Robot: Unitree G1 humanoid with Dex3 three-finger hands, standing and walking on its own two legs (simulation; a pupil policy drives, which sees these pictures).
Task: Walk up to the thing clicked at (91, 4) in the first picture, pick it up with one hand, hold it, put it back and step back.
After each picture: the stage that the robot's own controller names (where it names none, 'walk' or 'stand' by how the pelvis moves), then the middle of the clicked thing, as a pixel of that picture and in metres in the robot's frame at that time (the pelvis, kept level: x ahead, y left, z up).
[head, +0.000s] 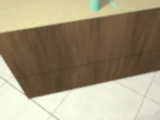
stand; out of the picture +0.91 -0.05 +0.02
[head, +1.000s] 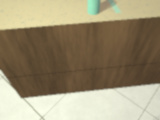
rise first; (93, 2) +0.80 -0.01 +0.05
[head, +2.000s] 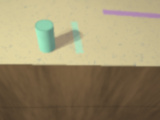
rise first; (46, 37) +0.51 +0.17 +0.05
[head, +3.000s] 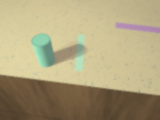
stand; (44, 51) +0.45 +0.19 +0.06
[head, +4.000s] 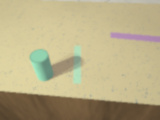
stand; (42, 65) +0.42 +0.18 +0.02
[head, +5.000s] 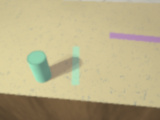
stand; (40, 67) +0.41 +0.19 +0.02
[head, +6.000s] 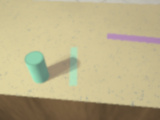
stand; (37, 67) +0.41 +0.20 +0.02
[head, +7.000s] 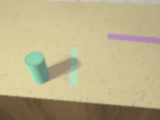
stand; (38, 68) +0.41 +0.20 +0.02
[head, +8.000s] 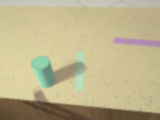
rise first; (44, 72) +0.39 +0.19 +0.02
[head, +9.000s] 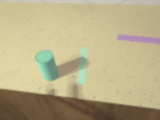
go down; (47, 66) +0.42 +0.19 +0.02
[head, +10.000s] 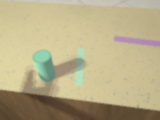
go down; (44, 66) +0.42 +0.18 +0.03
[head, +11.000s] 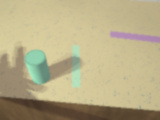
go down; (38, 67) +0.40 +0.17 +0.04
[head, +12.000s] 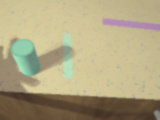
close in; (27, 58) +0.41 +0.18 +0.05
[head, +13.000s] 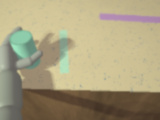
close; (26, 50) +0.44 +0.19 +0.08
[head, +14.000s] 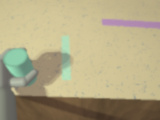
lift; (21, 68) +0.37 +0.20 +0.07
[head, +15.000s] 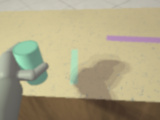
lift; (31, 63) +0.33 +0.17 +0.18
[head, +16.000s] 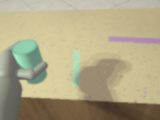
hold; (31, 62) +0.33 +0.17 +0.17
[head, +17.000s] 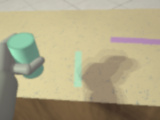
hold; (27, 56) +0.33 +0.18 +0.20
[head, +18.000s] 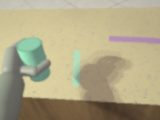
crouch; (35, 60) +0.34 +0.16 +0.17
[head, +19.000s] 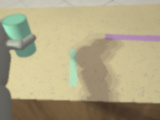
lower; (20, 36) +0.42 +0.19 +0.20
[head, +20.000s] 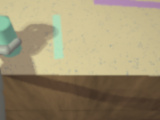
lower; (5, 37) +0.47 +0.22 +0.09
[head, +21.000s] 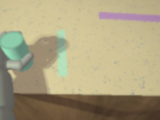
lower; (18, 52) +0.42 +0.20 +0.08
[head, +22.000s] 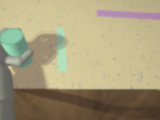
lower; (17, 49) +0.44 +0.20 +0.08
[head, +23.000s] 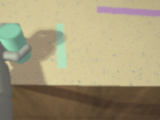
lower; (15, 44) +0.45 +0.20 +0.08
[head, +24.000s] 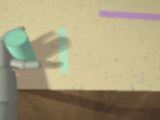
open; (21, 50) +0.43 +0.19 +0.08
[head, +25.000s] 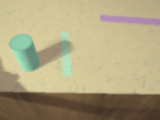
sink last; (26, 53) +0.43 +0.19 +0.07
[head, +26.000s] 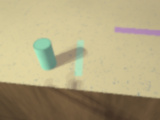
stand; (45, 54) +0.46 +0.19 +0.06
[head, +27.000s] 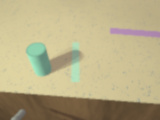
stand; (39, 60) +0.42 +0.18 +0.05
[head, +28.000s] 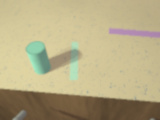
stand; (39, 58) +0.44 +0.19 +0.05
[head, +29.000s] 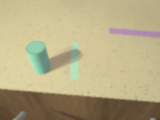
stand; (39, 58) +0.44 +0.19 +0.06
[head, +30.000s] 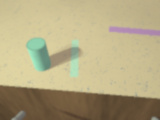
stand; (39, 55) +0.45 +0.19 +0.07
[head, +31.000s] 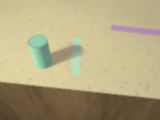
stand; (41, 52) +0.45 +0.19 +0.07
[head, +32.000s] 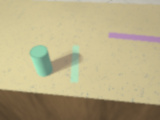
walk; (42, 61) +0.45 +0.19 +0.02
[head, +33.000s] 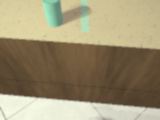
walk; (53, 10) +0.60 +0.15 +0.05
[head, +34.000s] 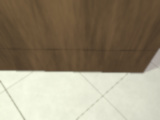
walk; out of the picture +0.91 +0.26 +0.05
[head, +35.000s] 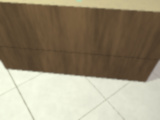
stand; out of the picture +1.03 +0.18 +0.03
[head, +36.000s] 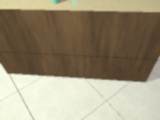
stand; out of the picture +1.04 +0.20 +0.02
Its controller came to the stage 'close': yes
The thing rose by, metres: 0.20
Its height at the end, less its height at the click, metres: +0.00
